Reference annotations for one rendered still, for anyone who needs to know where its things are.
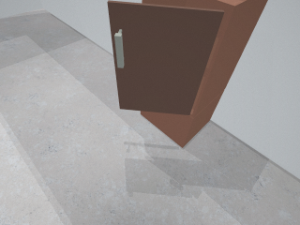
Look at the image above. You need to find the cupboard door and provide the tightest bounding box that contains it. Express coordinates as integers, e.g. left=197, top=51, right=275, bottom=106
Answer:
left=107, top=0, right=224, bottom=115

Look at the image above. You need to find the handle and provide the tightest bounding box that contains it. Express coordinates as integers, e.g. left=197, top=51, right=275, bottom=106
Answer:
left=114, top=29, right=125, bottom=68

